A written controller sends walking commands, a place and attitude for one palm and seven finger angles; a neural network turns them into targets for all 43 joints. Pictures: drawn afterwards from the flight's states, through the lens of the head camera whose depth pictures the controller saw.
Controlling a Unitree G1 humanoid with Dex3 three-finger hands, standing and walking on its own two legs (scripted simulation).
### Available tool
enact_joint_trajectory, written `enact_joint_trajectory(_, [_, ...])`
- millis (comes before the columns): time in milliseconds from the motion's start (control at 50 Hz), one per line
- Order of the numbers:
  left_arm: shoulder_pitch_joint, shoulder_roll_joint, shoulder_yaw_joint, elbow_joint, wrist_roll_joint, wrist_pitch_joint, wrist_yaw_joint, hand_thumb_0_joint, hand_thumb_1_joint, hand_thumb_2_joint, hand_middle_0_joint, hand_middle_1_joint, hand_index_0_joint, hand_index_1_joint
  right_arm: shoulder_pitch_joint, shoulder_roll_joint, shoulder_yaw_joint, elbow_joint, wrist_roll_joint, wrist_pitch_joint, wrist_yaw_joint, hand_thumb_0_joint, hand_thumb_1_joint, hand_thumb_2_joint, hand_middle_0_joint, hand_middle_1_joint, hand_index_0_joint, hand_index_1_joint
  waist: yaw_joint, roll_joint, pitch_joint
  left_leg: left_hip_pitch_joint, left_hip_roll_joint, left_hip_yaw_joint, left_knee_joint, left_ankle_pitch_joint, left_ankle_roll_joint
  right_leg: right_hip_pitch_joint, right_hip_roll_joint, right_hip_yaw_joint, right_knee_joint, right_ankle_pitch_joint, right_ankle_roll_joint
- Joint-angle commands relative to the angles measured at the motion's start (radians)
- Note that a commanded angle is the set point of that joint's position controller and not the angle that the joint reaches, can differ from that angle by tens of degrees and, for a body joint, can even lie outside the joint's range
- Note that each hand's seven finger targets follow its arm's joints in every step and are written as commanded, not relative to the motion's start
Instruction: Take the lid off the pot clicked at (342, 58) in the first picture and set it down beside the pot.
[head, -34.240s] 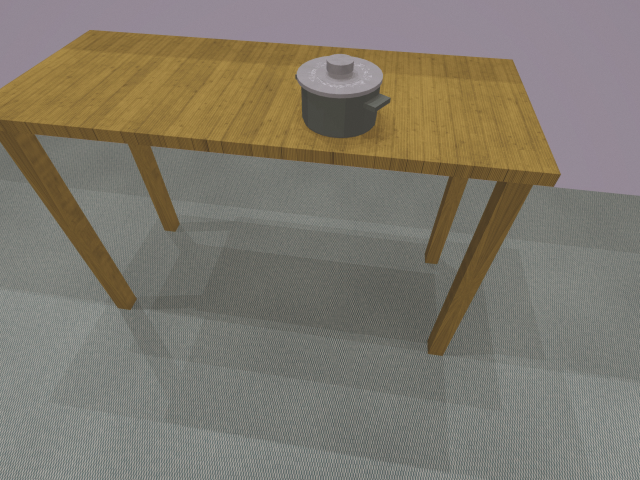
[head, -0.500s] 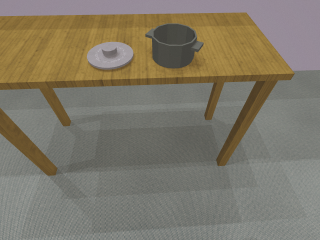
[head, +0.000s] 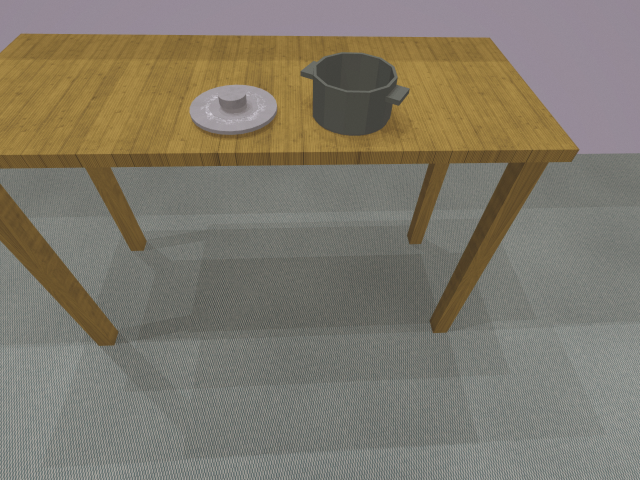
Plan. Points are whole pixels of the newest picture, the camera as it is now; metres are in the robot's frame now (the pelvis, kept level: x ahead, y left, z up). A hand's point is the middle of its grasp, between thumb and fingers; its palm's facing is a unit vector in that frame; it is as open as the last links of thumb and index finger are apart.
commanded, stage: let the arm hang, fingers relaxed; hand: left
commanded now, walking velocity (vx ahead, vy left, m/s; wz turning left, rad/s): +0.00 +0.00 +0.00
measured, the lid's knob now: (232, 97) +0.76 +0.21 +0.07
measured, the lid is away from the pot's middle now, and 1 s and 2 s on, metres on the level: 0.24 0.24 0.24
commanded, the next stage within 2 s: look to check the result in 0.40 s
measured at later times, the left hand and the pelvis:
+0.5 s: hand out of the picture +0.00 +0.16 -0.18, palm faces +0.05 -0.99 -0.16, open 7.3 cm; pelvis +0.01 +0.01 +0.00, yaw +0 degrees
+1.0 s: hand out of the picture +0.01 +0.17 -0.18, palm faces +0.05 -0.98 -0.17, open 7.3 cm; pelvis +0.02 +0.01 +0.00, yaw +0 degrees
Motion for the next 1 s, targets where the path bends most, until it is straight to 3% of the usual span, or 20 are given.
enact_joint_trajectory(0, [0.041, 0.069, 0.007, -0.024, -0.003, -0.016, 0.009, 0.0, 0.9, 0.9, -0.2, -0.3, -0.2, -0.3, 0.095, -0.067, -0.016, -0.018, 0.001, -0.014, -0.013, 0.0, -0.9, -0.9, 0.2, 0.3, 0.2, 0.3, -0.001, 0.03, 0.064, -0.123, 0.13, -0.114, -0.131, 0.111, 0.021, 0.018, -0.079, 0.076, -0.042, 0.072, -0.032])
enact_joint_trajectory(160, [0.055, 0.052, 0.009, -0.018, -0.002, -0.017, 0.011, 0.0, 0.9, 0.9, -0.2, -0.3, -0.2, -0.3, 0.11, -0.059, -0.016, -0.014, 0.003, -0.02, -0.019, 0.0, -0.9, -0.9, 0.2, 0.3, 0.2, 0.3, -0.002, 0.038, 0.062, -0.116, 0.14, -0.122, -0.124, 0.192, 0.025, 0.011, -0.076, 0.064, -0.008, 0.113, -0.026])
enact_joint_trajectory(320, [0.068, 0.051, 0.012, -0.023, -0.003, -0.022, 0.013, 0.0, 0.9, 0.9, -0.2, -0.3, -0.2, -0.3, 0.102, -0.057, -0.02, -0.014, 0.003, -0.022, -0.018, 0.0, -0.9, -0.9, 0.2, 0.3, 0.2, 0.3, -0.002, -0.02, 0.04, -0.099, 0.122, -0.105, -0.088, 0.244, 0.021, 0.026, -0.087, 0.076, -0.005, 0.173, -0.028])
enact_joint_trajectory(420, [0.064, 0.056, 0.016, -0.034, -0.004, -0.022, 0.014, 0.0, 0.9, 0.9, -0.2, -0.3, -0.2, -0.3, 0.096, -0.062, -0.022, -0.013, 0.003, -0.024, -0.02, 0.0, -0.9, -0.9, 0.2, 0.3, 0.2, 0.3, -0.005, 0.013, 0.012, -0.065, 0.128, -0.101, -0.078, 0.337, 0.02, 0.031, -0.086, 0.065, 0.016, 0.21, -0.027])
enact_joint_trajectory(520, [0.062, 0.059, 0.017, -0.04, -0.004, -0.019, 0.014, 0.0, 0.9, 0.9, -0.2, -0.3, -0.2, -0.3, 0.084, -0.068, -0.023, -0.014, 0.002, -0.023, -0.022, 0.0, -0.9, -0.9, 0.2, 0.3, 0.2, 0.3, -0.002, 0.014, 0.026, -0.053, 0.131, -0.099, -0.075, 0.388, 0.02, 0.022, -0.082, 0.06, 0.024, 0.217, -0.026])
enact_joint_trajectory(980, [0.039, 0.078, 0.019, -0.054, -0.004, -0.016, 0.01, 0.0, 0.9, 0.9, -0.2, -0.3, -0.2, -0.3, 0.064, -0.086, -0.025, -0.013, 0.002, -0.02, -0.021, 0.0, -0.9, -0.9, 0.2, 0.3, 0.2, 0.3, -0.002, 0.008, 0.037, -0.057, 0.124, -0.094, -0.087, 0.321, 0.016, 0.042, -0.086, 0.068, 0.007, 0.208, -0.03])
